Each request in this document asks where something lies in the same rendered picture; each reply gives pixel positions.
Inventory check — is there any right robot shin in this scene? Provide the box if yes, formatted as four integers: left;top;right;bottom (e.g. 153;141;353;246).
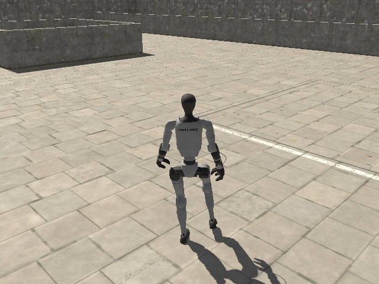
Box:
204;182;214;222

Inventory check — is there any robot right foot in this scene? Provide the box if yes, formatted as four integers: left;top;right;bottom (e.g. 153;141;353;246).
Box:
209;219;217;229

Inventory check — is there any robot left forearm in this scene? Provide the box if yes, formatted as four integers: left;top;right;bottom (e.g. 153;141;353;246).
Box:
158;143;167;162

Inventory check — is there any robot right upper arm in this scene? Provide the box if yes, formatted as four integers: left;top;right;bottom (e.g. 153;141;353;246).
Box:
201;119;217;153

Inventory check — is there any robot right forearm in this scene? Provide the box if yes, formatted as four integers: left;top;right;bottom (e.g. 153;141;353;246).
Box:
211;144;223;169

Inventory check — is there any left robot hand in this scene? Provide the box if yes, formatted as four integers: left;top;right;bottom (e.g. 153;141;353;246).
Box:
156;159;170;169

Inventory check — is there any robot left upper arm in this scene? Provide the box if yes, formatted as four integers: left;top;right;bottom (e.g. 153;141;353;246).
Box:
161;120;176;151

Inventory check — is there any right robot hand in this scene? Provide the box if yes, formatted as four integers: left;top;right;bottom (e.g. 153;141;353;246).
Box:
211;167;224;181

